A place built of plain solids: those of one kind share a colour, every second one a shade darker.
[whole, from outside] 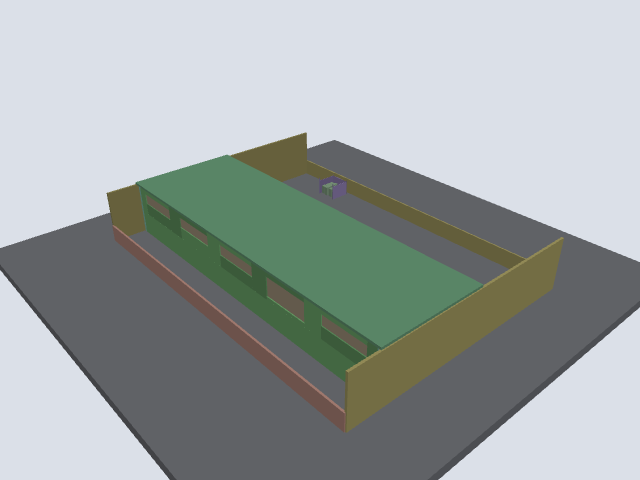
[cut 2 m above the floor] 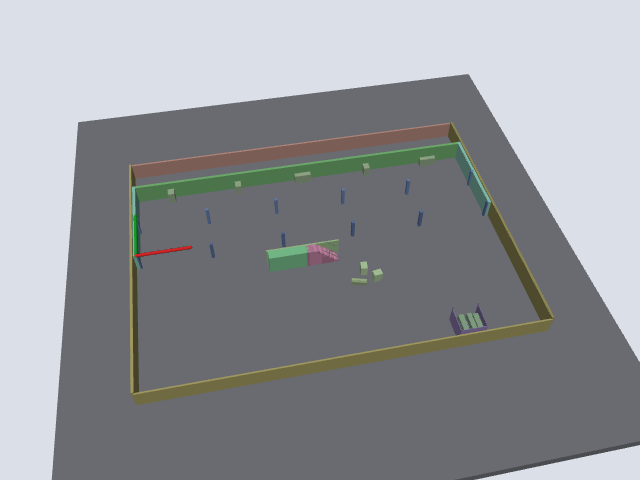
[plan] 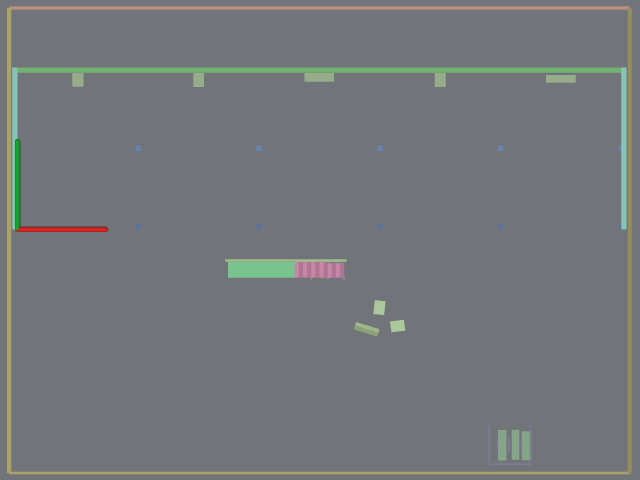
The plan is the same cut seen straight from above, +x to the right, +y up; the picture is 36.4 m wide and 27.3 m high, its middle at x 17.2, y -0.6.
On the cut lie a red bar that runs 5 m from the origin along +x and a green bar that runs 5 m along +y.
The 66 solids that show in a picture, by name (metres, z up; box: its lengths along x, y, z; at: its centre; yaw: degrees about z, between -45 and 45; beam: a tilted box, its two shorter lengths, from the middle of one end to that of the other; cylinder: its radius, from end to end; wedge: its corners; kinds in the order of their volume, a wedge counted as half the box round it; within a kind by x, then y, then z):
{
 "roof_1": {"box": [35.34, 11.46, 0.25], "at": [17.17, 3.69, 5.61]},
 "site_fence_1": {"box": [0.24, 26.45, 5.53], "at": [-0.48, -0.63, 2.72]},
 "site_fence_2": {"box": [35.3, 0.15, 1.85], "at": [17.17, -13.86, 0.88]},
 "site_fence_3": {"box": [0.24, 26.45, 5.53], "at": [34.82, -0.63, 2.72]},
 "back_1": {"box": [1.0, 0.3, 2.99], "at": [0.5, 9.07, 3.99]},
 "back_2": {"box": [4.87, 0.3, 1.25], "at": [3.43, 9.07, 3.12]},
 "back_3": {"box": [4.87, 0.3, 0.64], "at": [3.43, 9.07, 5.16]},
 "back_4": {"box": [2.0, 0.3, 2.99], "at": [6.87, 9.07, 3.99]},
 "back_5": {"box": [4.87, 0.3, 0.34], "at": [10.3, 9.07, 2.66]},
 "back_6": {"box": [4.87, 0.3, 0.64], "at": [10.3, 9.07, 5.16]},
 "back_7": {"box": [2.0, 0.3, 2.99], "at": [13.74, 9.07, 3.99]},
 "back_8": {"box": [34.34, 0.3, 2.54], "at": [17.17, 9.07, 1.22]},
 "back_9": {"box": [4.87, 0.3, 1.25], "at": [17.17, 9.07, 3.12]},
 "back_10": {"box": [4.87, 0.3, 0.64], "at": [17.17, 9.07, 5.16]},
 "back_11": {"box": [2.0, 0.3, 2.99], "at": [20.6, 9.07, 3.99]},
 "back_12": {"box": [4.87, 0.3, 1.25], "at": [24.04, 9.07, 3.12]},
 "back_13": {"box": [4.87, 0.3, 0.64], "at": [24.04, 9.07, 5.16]},
 "back_14": {"box": [2.0, 0.3, 2.99], "at": [27.47, 9.07, 3.99]},
 "back_15": {"box": [4.87, 0.3, 1.25], "at": [30.9, 9.07, 3.12]},
 "back_16": {"box": [4.87, 0.3, 0.64], "at": [30.9, 9.07, 5.16]},
 "back_17": {"box": [1.0, 0.3, 2.99], "at": [33.84, 9.07, 3.99]},
 "gable_1": {"box": [0.3, 9.22, 5.53], "at": [-0.15, 4.61, 2.72]},
 "gable_2": {"box": [0.3, 9.22, 5.53], "at": [34.49, 4.61, 2.72]},
 "site_backwall_1": {"box": [35.3, 0.2, 1.85], "at": [17.17, 12.6, 0.88]},
 "step_1": {"box": [0.53, 0.9, 2.58], "at": [15.73, -2.29, 1.24]},
 "step_2": {"box": [0.7, 0.9, 2.37], "at": [15.88, -2.29, 1.13]},
 "step_3": {"box": [0.7, 0.9, 2.16], "at": [16.12, -2.29, 1.03]},
 "step_4": {"box": [0.7, 0.9, 1.95], "at": [16.35, -2.29, 0.92]},
 "step_5": {"box": [0.7, 0.9, 1.74], "at": [16.58, -2.29, 0.82]},
 "step_6": {"box": [0.7, 0.9, 1.53], "at": [16.82, -2.29, 0.71]},
 "step_7": {"box": [0.7, 0.9, 1.32], "at": [17.05, -2.29, 0.61]},
 "step_8": {"box": [0.7, 0.9, 1.1], "at": [17.29, -2.29, 0.5]},
 "step_9": {"box": [0.7, 0.9, 0.89], "at": [17.52, -2.29, 0.4]},
 "step_10": {"box": [0.7, 0.9, 0.68], "at": [17.75, -2.29, 0.29]},
 "step_11": {"box": [0.7, 0.9, 0.47], "at": [17.99, -2.29, 0.19]},
 "step_12": {"box": [0.7, 0.9, 0.26], "at": [18.22, -2.29, 0.08]},
 "head_1": {"box": [3.8, 0.9, 2.79], "at": [13.86, -2.29, 1.35]},
 "glazing_1": {"box": [4.87, 0.11, 1.1], "at": [3.43, 9.07, 4.29]},
 "glazing_2": {"box": [4.87, 0.11, 2.01], "at": [10.3, 9.07, 3.84]},
 "glazing_3": {"box": [4.87, 0.13, 1.1], "at": [17.17, 9.07, 4.29]},
 "glazing_4": {"box": [4.87, 0.14, 1.1], "at": [24.04, 9.07, 4.29]},
 "glazing_5": {"box": [4.87, 0.14, 1.1], "at": [30.9, 9.07, 4.29]},
 "piece_1": {"box": [0.65, 0.76, 1.32], "at": [3.43, 8.49, 0.61]},
 "piece_2": {"box": [0.62, 0.8, 1.08], "at": [10.3, 8.5, 0.49]},
 "piece_3": {"box": [1.69, 0.5, 1.03], "at": [17.16, 8.65, 0.47]},
 "piece_4": {"box": [0.62, 0.8, 1.1], "at": [24.04, 8.5, 0.5]},
 "piece_5": {"box": [1.7, 0.45, 0.95], "at": [30.89, 8.56, 0.43]},
 "spine_1": {"box": [6.91, 0.15, 2.56], "at": [15.27, -1.77, 1.23]},
 "bike_shelter_bike_1": {"box": [0.48, 1.73, 1.07], "at": [27.56, -12.27, 0.49]},
 "bike_shelter_bike_2": {"box": [0.43, 1.7, 1.04], "at": [28.32, -12.24, 0.47]},
 "bike_shelter_bike_3": {"box": [0.54, 1.64, 0.95], "at": [28.94, -12.3, 0.42]},
 "column_1": {"box": [0.3, 0.3, 2.54], "at": [6.87, 0.15, 1.22]},
 "column_2": {"box": [0.3, 0.3, 2.54], "at": [6.87, 4.61, 1.22]},
 "column_3": {"box": [0.3, 0.3, 2.54], "at": [13.74, 0.15, 1.22]},
 "column_4": {"box": [0.3, 0.3, 2.54], "at": [13.74, 4.61, 1.22]},
 "column_5": {"box": [0.3, 0.3, 2.54], "at": [20.6, 0.15, 1.22]},
 "column_6": {"box": [0.3, 0.3, 2.54], "at": [20.6, 4.61, 1.22]},
 "column_7": {"box": [0.3, 0.3, 2.54], "at": [27.47, 0.15, 1.22]},
 "column_8": {"box": [0.3, 0.3, 2.54], "at": [27.47, 4.61, 1.22]},
 "column_9": {"box": [0.3, 0.3, 2.54], "at": [34.34, 0.15, 1.22]},
 "column_10": {"box": [0.3, 0.3, 2.54], "at": [34.34, 4.61, 1.22]},
 "foot_bin_1": {"box": [0.62, 0.8, 1.08], "at": [20.58, -4.45, 0.49], "yaw": -5.9},
 "foot_bin_2": {"box": [0.8, 0.62, 1.07], "at": [21.62, -5.49, 0.48], "yaw": 7.6},
 "bike_shelter_1": {"box": [0.05, 2.15, 1.71], "at": [26.82, -12.24, 0.81]},
 "bike_shelter_2": {"box": [2.28, 0.05, 1.71], "at": [27.99, -13.34, 0.81]},
 "bike_shelter_3": {"box": [0.05, 2.15, 1.71], "at": [29.16, -12.24, 0.81]}
}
